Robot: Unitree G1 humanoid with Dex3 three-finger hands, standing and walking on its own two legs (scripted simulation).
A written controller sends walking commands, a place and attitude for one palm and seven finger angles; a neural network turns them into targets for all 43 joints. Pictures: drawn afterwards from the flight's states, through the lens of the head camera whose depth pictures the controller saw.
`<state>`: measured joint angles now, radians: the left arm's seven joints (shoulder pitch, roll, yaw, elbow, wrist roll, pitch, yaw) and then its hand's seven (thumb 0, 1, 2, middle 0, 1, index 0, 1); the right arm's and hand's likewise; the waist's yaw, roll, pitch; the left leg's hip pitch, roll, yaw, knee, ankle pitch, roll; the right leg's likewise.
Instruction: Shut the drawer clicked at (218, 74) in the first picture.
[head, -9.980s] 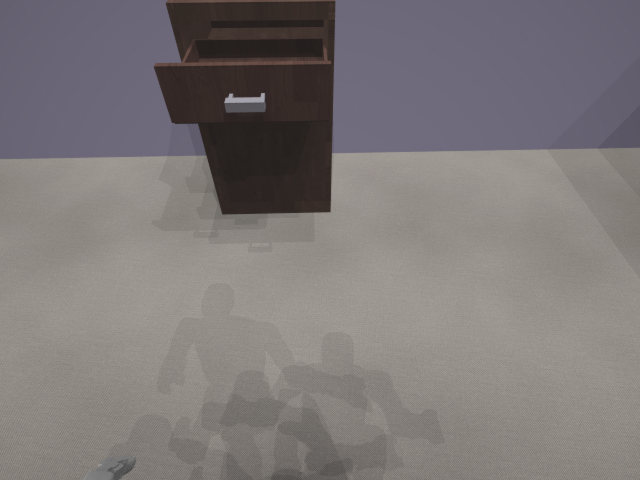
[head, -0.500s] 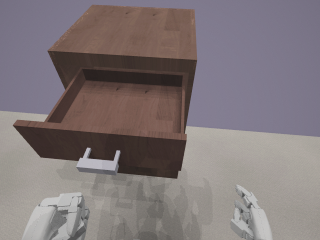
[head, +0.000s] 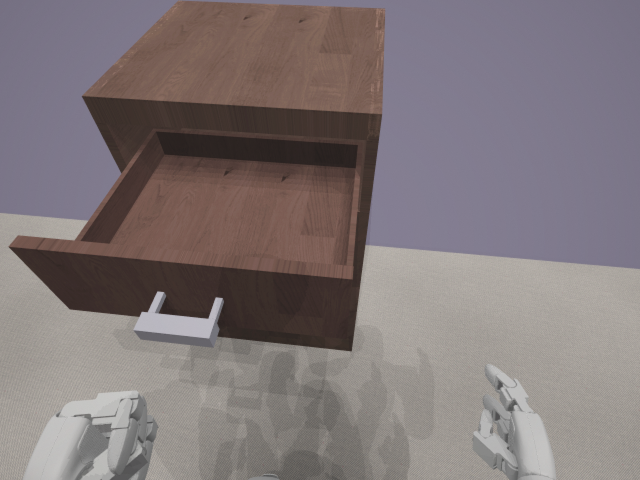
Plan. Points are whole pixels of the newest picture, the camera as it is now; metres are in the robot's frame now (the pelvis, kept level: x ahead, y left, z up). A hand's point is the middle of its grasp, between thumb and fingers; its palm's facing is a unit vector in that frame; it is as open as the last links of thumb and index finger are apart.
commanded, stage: bring the fist close to the handle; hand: left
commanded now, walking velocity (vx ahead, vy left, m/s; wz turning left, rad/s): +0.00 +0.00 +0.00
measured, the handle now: (183, 315) +0.32 +0.22 +0.01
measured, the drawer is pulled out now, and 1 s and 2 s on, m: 0.28 0.28 0.24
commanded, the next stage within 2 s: push the drawer shut in 1.16 s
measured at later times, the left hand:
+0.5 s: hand (170, 420) +0.18 +0.18 +0.03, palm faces -0.02 -1.00 -0.03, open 3.3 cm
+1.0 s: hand (192, 404) +0.21 +0.17 +0.01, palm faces -0.05 -1.00 -0.03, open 3.3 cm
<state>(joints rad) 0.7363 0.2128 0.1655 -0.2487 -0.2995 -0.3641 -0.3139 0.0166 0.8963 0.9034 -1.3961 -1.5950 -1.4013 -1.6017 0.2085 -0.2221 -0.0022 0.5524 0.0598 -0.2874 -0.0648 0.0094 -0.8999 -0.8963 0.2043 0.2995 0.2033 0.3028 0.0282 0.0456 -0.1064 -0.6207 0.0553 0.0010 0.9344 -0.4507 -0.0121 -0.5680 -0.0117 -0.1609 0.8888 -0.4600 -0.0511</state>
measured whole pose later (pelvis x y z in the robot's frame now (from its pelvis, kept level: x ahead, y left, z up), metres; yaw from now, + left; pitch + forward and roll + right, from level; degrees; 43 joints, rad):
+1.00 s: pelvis -0.01 +0.03 -0.04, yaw -2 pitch +17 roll -2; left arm 0.51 0.19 0.04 -0.17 -0.19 -0.40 -0.15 0.02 0.90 0.90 -1.39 -1.59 -1.40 -1.60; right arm 0.22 -0.22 0.00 0.48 0.02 -0.13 -0.03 0.01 -0.90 -0.90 0.21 0.30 0.20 0.30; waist -0.01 0.03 -0.15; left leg -0.95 0.04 0.03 1.19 -0.55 0.03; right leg -0.90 -0.04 -0.13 1.14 -0.54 -0.02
